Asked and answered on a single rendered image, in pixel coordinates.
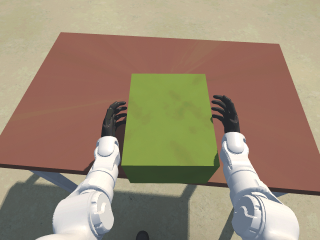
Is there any left robot forearm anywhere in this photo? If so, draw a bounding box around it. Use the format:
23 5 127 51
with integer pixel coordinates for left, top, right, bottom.
52 136 121 234

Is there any carton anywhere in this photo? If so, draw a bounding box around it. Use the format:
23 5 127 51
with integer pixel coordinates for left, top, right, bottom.
121 73 220 184

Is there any left robot upper arm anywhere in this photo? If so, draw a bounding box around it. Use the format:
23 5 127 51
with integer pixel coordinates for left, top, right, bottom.
36 190 114 240

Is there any right robot forearm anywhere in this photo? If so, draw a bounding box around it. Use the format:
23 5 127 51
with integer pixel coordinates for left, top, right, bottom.
219 132 300 235

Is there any right robot upper arm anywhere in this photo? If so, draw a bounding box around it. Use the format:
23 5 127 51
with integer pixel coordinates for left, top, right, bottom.
231 194 299 240

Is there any table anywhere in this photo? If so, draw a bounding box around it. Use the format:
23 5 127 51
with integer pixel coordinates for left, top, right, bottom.
0 32 320 198

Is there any left robot hand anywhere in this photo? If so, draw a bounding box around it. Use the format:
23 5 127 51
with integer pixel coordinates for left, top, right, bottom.
101 101 127 138

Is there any robot left foot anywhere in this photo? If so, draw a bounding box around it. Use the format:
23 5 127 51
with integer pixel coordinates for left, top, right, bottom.
136 230 149 240

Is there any right robot hand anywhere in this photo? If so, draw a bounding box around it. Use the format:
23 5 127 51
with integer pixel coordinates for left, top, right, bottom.
211 95 240 134

